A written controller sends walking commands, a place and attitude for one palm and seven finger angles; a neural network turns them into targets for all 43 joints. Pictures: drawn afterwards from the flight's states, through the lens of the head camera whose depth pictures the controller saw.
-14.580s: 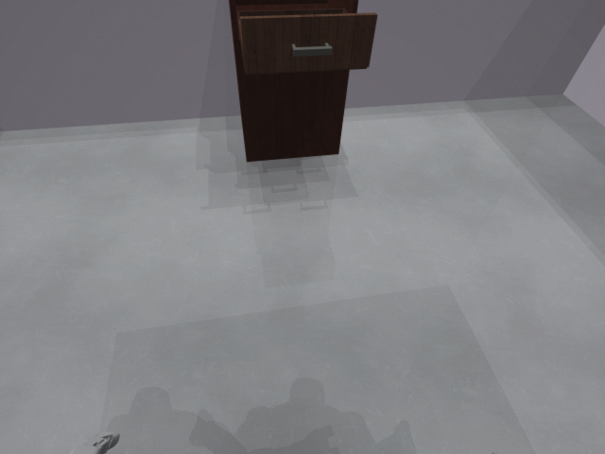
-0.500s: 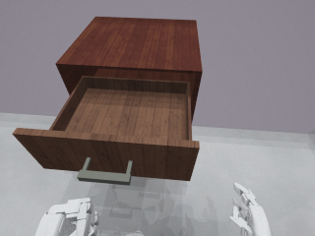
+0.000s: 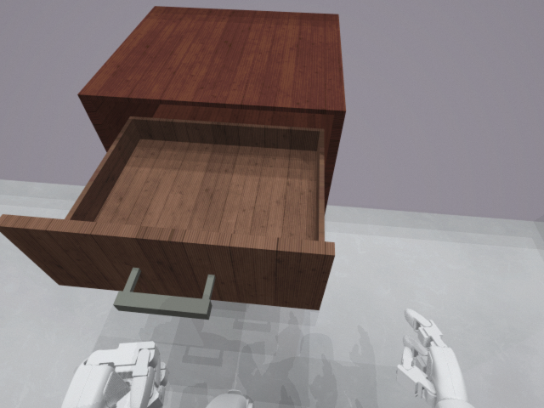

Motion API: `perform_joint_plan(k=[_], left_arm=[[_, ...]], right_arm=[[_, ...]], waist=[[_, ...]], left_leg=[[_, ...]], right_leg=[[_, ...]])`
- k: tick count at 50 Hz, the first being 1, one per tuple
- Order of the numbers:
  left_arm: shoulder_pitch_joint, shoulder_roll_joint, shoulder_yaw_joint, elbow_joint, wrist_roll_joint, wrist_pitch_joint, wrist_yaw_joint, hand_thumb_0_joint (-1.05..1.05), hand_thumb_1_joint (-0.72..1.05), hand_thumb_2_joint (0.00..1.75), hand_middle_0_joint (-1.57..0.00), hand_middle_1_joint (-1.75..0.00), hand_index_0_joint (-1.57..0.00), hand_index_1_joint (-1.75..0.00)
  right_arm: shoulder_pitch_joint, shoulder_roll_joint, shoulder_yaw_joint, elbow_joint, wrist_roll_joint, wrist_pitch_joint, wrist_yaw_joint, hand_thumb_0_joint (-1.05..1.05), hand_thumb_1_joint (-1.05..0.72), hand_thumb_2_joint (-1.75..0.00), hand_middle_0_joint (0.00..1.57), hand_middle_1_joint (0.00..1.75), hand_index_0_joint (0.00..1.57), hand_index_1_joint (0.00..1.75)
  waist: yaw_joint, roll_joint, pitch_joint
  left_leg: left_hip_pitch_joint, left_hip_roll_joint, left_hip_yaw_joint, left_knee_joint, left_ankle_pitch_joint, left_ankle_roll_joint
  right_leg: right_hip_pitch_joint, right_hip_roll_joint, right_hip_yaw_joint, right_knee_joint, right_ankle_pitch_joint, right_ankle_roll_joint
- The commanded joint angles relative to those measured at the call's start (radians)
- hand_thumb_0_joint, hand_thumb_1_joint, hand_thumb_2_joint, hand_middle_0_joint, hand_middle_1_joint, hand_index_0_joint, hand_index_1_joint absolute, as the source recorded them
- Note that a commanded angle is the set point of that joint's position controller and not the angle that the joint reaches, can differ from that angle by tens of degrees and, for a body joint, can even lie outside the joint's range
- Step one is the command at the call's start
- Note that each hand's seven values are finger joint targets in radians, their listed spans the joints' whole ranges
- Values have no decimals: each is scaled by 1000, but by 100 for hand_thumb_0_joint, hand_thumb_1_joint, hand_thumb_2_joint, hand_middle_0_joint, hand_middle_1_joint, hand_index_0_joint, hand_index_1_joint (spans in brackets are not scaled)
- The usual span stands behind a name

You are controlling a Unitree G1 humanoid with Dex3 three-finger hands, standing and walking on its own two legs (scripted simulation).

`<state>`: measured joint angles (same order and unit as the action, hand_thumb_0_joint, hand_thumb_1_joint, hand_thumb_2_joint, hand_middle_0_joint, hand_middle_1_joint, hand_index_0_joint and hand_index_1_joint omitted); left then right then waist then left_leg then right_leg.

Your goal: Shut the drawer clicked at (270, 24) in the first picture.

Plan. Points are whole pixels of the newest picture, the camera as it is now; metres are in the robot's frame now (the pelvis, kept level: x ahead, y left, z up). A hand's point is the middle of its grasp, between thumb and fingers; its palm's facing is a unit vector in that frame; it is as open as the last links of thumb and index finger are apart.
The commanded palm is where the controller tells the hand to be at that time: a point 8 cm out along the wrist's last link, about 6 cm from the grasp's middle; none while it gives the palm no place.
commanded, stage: bring the fist close to the handle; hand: left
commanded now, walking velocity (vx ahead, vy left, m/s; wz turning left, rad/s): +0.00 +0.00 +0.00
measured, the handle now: (168, 291) +0.28 +0.18 +0.02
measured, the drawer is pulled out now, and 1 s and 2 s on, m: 0.30 0.30 0.25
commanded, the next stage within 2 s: push the drawer shut in 1.06 s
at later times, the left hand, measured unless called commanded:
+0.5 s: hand (170, 380) +0.16 +0.14 +0.04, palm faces -0.02 -1.00 +0.01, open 3.3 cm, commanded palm +0.13 +0.19 +0.04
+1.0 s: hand (182, 368) +0.18 +0.13 +0.02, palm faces -0.04 -1.00 +0.00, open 3.2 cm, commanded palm +0.15 +0.19 +0.02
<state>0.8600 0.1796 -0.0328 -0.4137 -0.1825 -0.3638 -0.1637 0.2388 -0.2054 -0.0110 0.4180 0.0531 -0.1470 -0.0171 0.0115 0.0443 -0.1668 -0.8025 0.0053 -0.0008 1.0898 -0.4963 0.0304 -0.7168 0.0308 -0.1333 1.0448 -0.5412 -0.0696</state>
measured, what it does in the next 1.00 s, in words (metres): stands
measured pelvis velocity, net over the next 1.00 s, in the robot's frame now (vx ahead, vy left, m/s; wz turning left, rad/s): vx -0.01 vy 0.01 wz -0.02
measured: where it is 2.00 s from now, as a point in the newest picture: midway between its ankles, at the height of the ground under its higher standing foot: outside the picture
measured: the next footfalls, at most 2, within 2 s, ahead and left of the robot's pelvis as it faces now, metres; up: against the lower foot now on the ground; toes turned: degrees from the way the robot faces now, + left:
none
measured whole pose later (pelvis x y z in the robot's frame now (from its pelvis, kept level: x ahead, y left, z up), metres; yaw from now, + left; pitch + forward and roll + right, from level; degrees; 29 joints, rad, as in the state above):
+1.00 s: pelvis -0.01 +0.01 -0.03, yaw -1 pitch +18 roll -3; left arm 0.63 0.16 -0.07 -0.21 -0.14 -0.41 -0.08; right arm 0.22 -0.21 0.01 0.43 0.03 -0.07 -0.01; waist -0.01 0.03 -0.20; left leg -1.02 0.01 0.01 1.25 -0.55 0.05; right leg -0.94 0.02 -0.13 1.21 -0.59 -0.06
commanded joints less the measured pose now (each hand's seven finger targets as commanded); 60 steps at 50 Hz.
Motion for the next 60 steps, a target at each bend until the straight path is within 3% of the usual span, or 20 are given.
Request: perform_joint_plan(k=[1, 4, 10, 16, 22, 26, 27, 30, 35, 39, 42, 44, 46, 49, 51, 55, 60], left_arm=[[72, 73, 89, -153, -26, -78, 9, 0, 90, 90, -140, -160, -140, -160], [46, 34, 43, -140, -28, -95, 0, 0, 90, 90, -140, -160, -140, -160], [16, 48, 50, -85, -20, -130, 0, 0, 90, 90, -140, -160, -140, -160], [-47, 59, 73, -54, -13, -161, 23, 0, 90, 90, -140, -160, -140, -160], [-109, 12, -6, -56, -1, -185, 30, 0, 90, 90, -140, -160, -140, -160], [-129, 34, 1, -11, 21, -168, 44, 0, 90, 90, -140, -160, -140, -160], [-130, 11, -20, -7, 25, -163, 47, 0, 90, 90, -140, -160, -140, -160], [-143, 27, 8, 17, 35, -150, 71, 0, 90, 90, -140, -160, -140, -160], [-193, 24, 1, -33, 33, -167, 100, 0, 90, 90, -140, -160, -140, -160], [-209, 22, -25, -62, 33, -168, 100, 0, 90, 90, -140, -160, -140, -160], [-152, 10, -30, -6, 39, -137, 91, 0, 90, 90, -140, -160, -140, -160], [-167, 17, -24, 16, 40, -118, 85, 0, 90, 90, -140, -160, -140, -160], [-181, 47, 13, 36, 41, -104, 88, 0, 90, 90, -140, -160, -140, -160], [-195, 28, -4, -7, 39, -123, 98, 0, 90, 90, -140, -160, -140, -160], [-199, 49, 16, -43, 32, -141, 110, 0, 90, 90, -140, -160, -140, -160], [-178, 26, -2, -38, 26, -174, 107, 0, 90, 90, -140, -160, -140, -160], [-196, 32, -8, 14, 32, -145, 78, 0, 90, 90, -140, -160, -140, -160]], right_arm=[[-91, -96, -46, -165, -1, -44, -15, 0, -90, -90, 20, 30, 20, 30], [-90, -100, -46, -165, -3, -46, -13, 0, -90, -90, 20, 30, 20, 30], [-90, -105, -51, -150, -10, -44, -13, 0, -90, -90, 20, 30, 20, 30], [-105, -106, -51, -139, -20, -32, -12, 0, -90, -90, 20, 30, 20, 30], [-93, -116, -46, -141, -27, -43, -3, 0, -90, -90, 20, 30, 20, 30], [-98, -120, -47, -140, -27, -29, -3, 0, -90, -90, 20, 30, 20, 30], [-99, -119, -43, -148, -29, -26, -1, 0, -90, -90, 20, 30, 20, 30], [-102, -117, -43, -152, -30, -8, 1, 0, -90, -90, 20, 30, 20, 30], [-102, -114, -34, -160, -34, -4, 5, 0, -90, -90, 20, 30, 20, 30], [-89, -121, -30, -162, -33, -1, 5, 0, -90, -90, 20, 30, 20, 30], [-81, -120, -34, -158, -30, 10, 6, 0, -90, -90, 20, 30, 20, 30], [-85, -124, -35, -161, -28, 20, 2, 0, -90, -90, 20, 30, 20, 30], [-91, -124, -34, -160, -28, 30, -4, 0, -90, -90, 20, 30, 20, 30], [-89, -119, -31, -167, -29, 25, -3, 0, -90, -90, 20, 30, 20, 30], [-87, -117, -31, -165, -33, 21, -1, 0, -90, -90, 20, 30, 20, 30], [-75, -116, -34, -155, -35, 11, 5, 0, -90, -90, 20, 30, 20, 30], [-77, -129, -37, -151, -30, 23, 2, 0, -90, -90, 20, 30, 20, 30]], waist=[[1, -43, -88], [-15, -42, -89], [-17, -74, -108], [-9, -53, -129], [-29, 2, -162], [-26, -35, -162], [-29, -32, -164], [-17, -42, -173], [-10, -2, -212], [-24, 8, -215], [-29, -29, -201], [-37, -60, -174], [-30, -70, -160], [-26, -24, -175], [-16, 12, -206], [-24, 1, -224], [-44, -36, -192]], left_leg=[[69, -9, -38, -126, 234, 13], [63, -8, -38, -115, 233, 14], [25, -5, -42, -86, 229, 13], [-18, -5, -40, -57, 199, 11], [-5, -1, -52, -45, 186, 11], [-39, 2, -58, -33, 167, 9], [-42, 0, -56, -30, 164, 10], [-61, -1, -55, -23, 151, 5], [-50, -4, -53, -15, 154, 4], [-25, 0, -61, -24, 159, 5], [-37, 1, -62, -26, 169, 6], [-65, 0, -59, -21, 144, 7], [-88, -2, -56, -18, 128, 7], [-56, -3, -56, -25, 141, 6], [-39, -3, -56, -23, 174, 5], [-16, -1, -57, -15, 215, 3], [-47, 1, -60, -9, 202, 5]], right_leg=[[91, -28, 136, -194, 273, 50], [72, -33, 136, -183, 292, 56], [42, -32, 139, -150, 287, 56], [1, -23, 139, -116, 209, 42], [-77, -13, 102, -66, 171, 33], [-97, -11, 104, -48, 151, 32], [-98, -12, 102, -43, 153, 34], [-106, -12, 101, -31, 138, 32], [-113, -12, 103, -19, 134, 29], [-118, -10, 95, -26, 136, 29], [-105, -8, 91, -32, 158, 32], [-104, -10, 100, -44, 144, 37], [-96, -10, 112, -52, 123, 36], [-111, -10, 99, -38, 133, 33], [-102, -8, 97, -30, 160, 29], [-101, -7, 91, -21, 208, 32], [-98, -9, 97, -26, 220, 38]])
